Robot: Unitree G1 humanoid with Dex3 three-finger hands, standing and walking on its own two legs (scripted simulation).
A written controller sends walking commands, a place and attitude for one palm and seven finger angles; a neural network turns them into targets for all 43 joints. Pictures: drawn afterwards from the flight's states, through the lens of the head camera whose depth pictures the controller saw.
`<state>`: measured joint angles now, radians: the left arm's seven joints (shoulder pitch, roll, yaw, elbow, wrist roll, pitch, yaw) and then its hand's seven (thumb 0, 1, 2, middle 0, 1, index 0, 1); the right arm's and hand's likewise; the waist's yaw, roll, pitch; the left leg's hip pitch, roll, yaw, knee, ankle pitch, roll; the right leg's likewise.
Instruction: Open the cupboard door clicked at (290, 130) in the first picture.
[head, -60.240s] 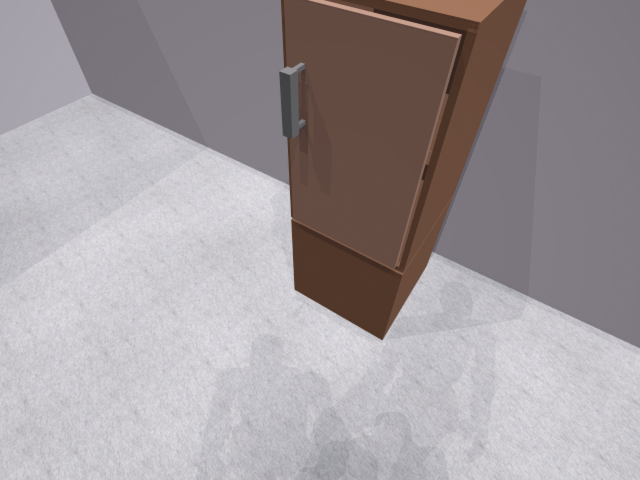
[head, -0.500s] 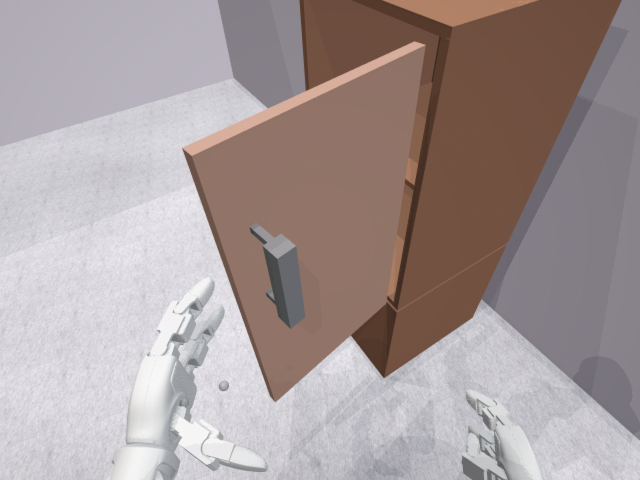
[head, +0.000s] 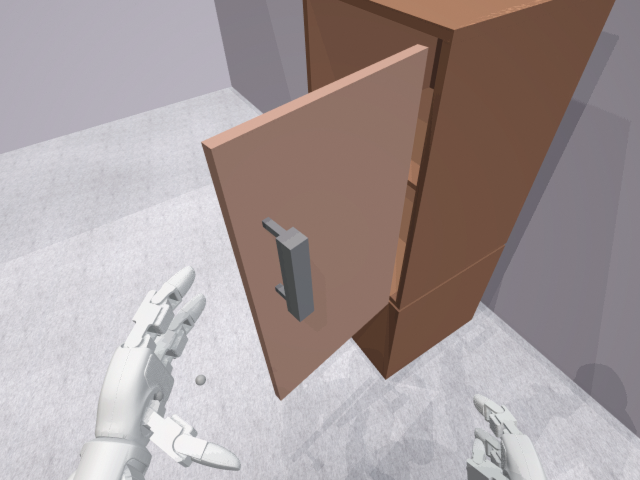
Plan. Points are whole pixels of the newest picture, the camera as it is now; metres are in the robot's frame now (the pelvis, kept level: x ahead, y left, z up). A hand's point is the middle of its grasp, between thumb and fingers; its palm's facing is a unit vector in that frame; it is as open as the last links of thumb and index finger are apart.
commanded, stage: draw the hand back to the body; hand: left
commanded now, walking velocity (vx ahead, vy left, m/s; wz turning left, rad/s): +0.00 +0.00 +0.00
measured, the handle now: (286, 269) +0.36 +0.07 +0.10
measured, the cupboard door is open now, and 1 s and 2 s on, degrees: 100 100 100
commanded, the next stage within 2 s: step back with the hand held close in 1.32 s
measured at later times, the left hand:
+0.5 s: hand (106, 361) +0.20 +0.21 +0.14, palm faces +0.23 -0.93 -0.30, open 14.3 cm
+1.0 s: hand (24, 301) +0.23 +0.28 +0.20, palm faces +0.43 -0.80 -0.42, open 8.5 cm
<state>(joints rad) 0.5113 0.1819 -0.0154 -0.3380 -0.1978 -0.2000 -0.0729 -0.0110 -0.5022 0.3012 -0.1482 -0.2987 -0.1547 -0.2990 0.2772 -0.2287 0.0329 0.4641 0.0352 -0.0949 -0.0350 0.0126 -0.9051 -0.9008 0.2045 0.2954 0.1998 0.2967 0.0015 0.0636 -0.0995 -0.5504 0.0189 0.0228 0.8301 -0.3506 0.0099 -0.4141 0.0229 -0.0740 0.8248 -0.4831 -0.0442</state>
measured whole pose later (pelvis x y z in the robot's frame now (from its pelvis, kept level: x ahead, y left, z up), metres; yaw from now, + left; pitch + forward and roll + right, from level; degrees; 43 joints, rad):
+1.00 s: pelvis +0.04 +0.02 +0.04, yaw -1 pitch -2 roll +0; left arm 0.48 0.37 0.35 -0.41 -0.08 -0.07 0.12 0.01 0.69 0.82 -0.20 -0.30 -0.20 -0.30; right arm 0.19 -0.23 0.03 0.61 0.00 -0.07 -0.06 0.01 -0.90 -0.90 0.21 0.30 0.20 0.30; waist 0.06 0.05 0.00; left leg -0.17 -0.01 0.06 0.43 -0.22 0.03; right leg -0.03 0.00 -0.03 0.37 -0.31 -0.01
